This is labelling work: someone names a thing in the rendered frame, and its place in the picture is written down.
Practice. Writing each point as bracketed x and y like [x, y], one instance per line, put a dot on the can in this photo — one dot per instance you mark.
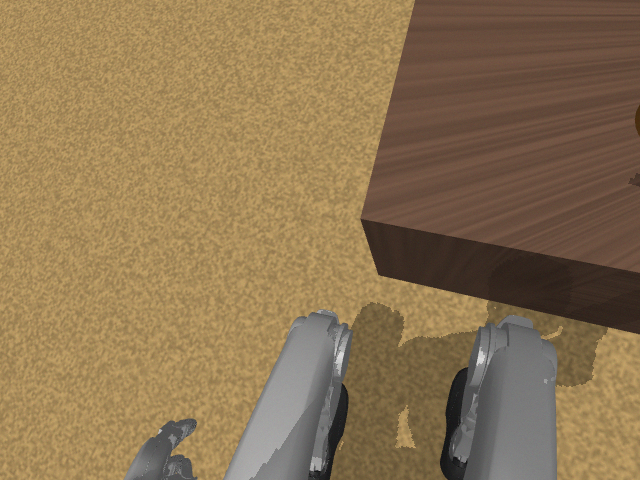
[637, 120]

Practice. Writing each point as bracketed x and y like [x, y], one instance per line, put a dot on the left robot hand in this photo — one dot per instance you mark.
[153, 461]

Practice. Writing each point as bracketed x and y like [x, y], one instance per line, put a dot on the right robot foot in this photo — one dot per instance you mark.
[451, 467]

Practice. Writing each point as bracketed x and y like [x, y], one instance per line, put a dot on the left robot foot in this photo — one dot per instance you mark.
[334, 436]

